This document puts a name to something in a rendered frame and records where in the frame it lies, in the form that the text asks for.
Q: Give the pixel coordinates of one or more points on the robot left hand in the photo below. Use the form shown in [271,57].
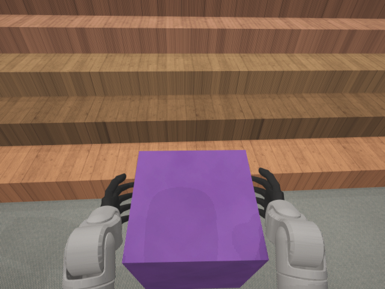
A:
[112,197]

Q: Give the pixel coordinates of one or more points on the carton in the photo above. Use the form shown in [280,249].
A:
[194,221]

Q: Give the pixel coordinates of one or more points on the robot left forearm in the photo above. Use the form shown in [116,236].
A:
[89,254]

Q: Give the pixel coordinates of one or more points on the robot right forearm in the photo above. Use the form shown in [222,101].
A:
[300,248]

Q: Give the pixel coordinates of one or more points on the robot right hand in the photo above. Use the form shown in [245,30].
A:
[272,192]

